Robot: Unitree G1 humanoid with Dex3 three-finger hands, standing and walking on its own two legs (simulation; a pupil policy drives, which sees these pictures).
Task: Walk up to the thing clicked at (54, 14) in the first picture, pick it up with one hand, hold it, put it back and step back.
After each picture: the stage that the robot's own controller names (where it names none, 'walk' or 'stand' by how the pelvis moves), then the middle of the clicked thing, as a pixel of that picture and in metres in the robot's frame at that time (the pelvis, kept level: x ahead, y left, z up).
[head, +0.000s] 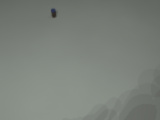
stand; (53, 13) +1.98 +0.42 -0.72
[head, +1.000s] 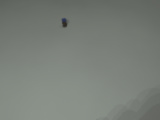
walk; (64, 22) +1.87 +0.41 -0.72
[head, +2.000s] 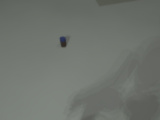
walk; (63, 42) +1.26 +0.31 -0.72
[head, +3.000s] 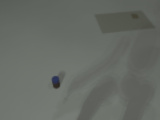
walk; (56, 82) +0.76 +0.27 -0.71
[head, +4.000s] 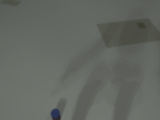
walk; (55, 115) +0.44 +0.20 -0.69
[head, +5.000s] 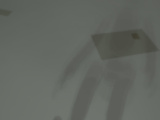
stand; out of the picture +0.32 +0.20 -0.71
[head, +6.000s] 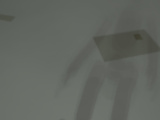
stand; out of the picture +0.32 +0.19 -0.73
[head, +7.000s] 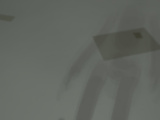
stand; out of the picture +0.32 +0.21 -0.73
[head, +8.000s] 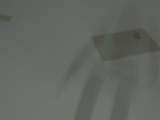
stand; out of the picture +0.30 +0.22 -0.73
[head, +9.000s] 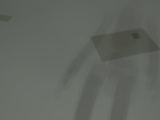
stand; out of the picture +0.30 +0.21 -0.73
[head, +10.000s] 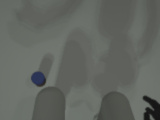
go down; (39, 79) +0.37 +0.22 -0.43
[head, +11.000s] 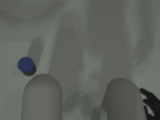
go down; (27, 67) +0.39 +0.24 -0.31
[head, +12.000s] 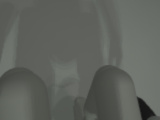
close in; out of the picture +0.36 +0.27 -0.24
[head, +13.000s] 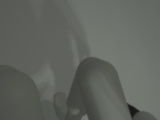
close; out of the picture +0.37 +0.28 -0.22
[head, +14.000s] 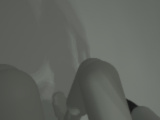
close; out of the picture +0.36 +0.29 -0.22
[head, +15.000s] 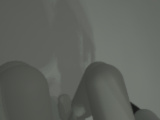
lift; out of the picture +0.34 +0.27 -0.21
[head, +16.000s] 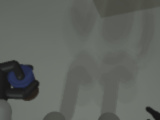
lift; (25, 83) +0.32 +0.19 +0.00
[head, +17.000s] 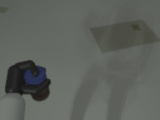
hold; (38, 84) +0.33 +0.16 +0.02
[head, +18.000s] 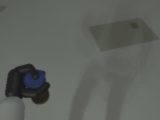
hold; (37, 87) +0.32 +0.17 +0.00
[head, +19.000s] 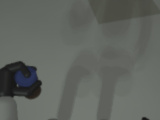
crouch; (29, 83) +0.34 +0.19 -0.06
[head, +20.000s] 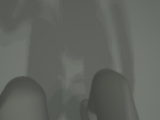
lower; out of the picture +0.45 +0.28 -0.11
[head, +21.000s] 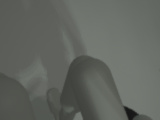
lower; out of the picture +0.41 +0.30 -0.22
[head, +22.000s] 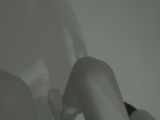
lower; out of the picture +0.40 +0.31 -0.22
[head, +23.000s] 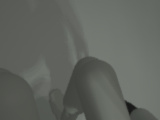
lower; out of the picture +0.39 +0.30 -0.22
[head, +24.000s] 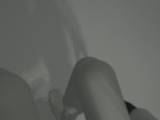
lower; out of the picture +0.39 +0.30 -0.22
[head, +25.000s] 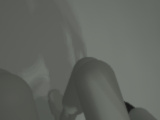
open; out of the picture +0.38 +0.27 -0.22
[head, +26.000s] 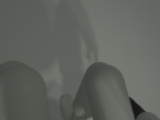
stand; out of the picture +0.37 +0.26 -0.23
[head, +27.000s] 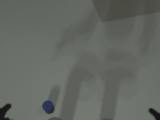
stand; (48, 107) +0.35 +0.20 -0.57
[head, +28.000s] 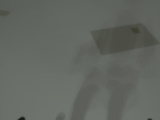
stand; out of the picture +0.35 +0.18 -0.66
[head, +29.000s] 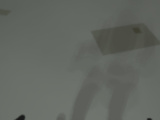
stand; out of the picture +0.34 +0.18 -0.67
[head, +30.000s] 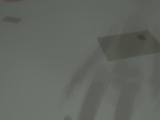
stand; out of the picture +0.37 +0.17 -0.72
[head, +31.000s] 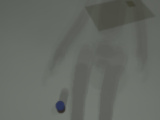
walk; (60, 107) +0.42 +0.15 -0.69
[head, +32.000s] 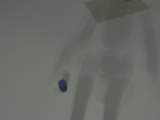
walk; (62, 86) +0.63 +0.19 -0.70
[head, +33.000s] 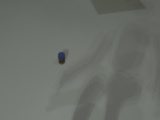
stand; (61, 58) +0.97 +0.17 -0.70
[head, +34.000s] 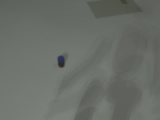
stand; (61, 61) +0.98 +0.21 -0.71
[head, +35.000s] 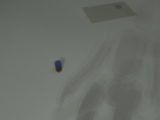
stand; (58, 66) +0.99 +0.23 -0.72
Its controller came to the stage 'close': yes
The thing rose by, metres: 0.71
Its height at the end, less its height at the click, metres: +0.00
